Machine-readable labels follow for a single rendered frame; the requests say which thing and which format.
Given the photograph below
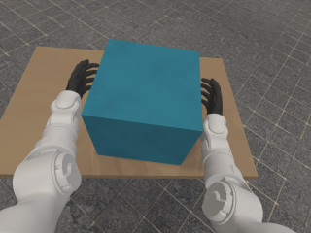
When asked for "robot left upper arm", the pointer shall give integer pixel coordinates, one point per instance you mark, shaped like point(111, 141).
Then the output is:
point(43, 186)

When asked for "robot left hand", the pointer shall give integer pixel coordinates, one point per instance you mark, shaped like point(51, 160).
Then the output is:
point(78, 80)

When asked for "robot right upper arm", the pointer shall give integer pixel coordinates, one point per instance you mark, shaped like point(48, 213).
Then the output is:
point(232, 209)

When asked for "right robot forearm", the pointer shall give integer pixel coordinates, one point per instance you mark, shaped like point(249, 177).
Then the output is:
point(216, 154)

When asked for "table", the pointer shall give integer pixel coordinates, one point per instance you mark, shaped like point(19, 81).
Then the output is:
point(47, 74)

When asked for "robot right hand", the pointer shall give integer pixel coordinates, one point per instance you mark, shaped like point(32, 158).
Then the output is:
point(214, 105)

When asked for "carton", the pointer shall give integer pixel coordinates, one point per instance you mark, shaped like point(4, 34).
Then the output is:
point(145, 103)

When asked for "left robot forearm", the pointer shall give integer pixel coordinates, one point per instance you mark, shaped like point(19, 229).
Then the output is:
point(62, 128)

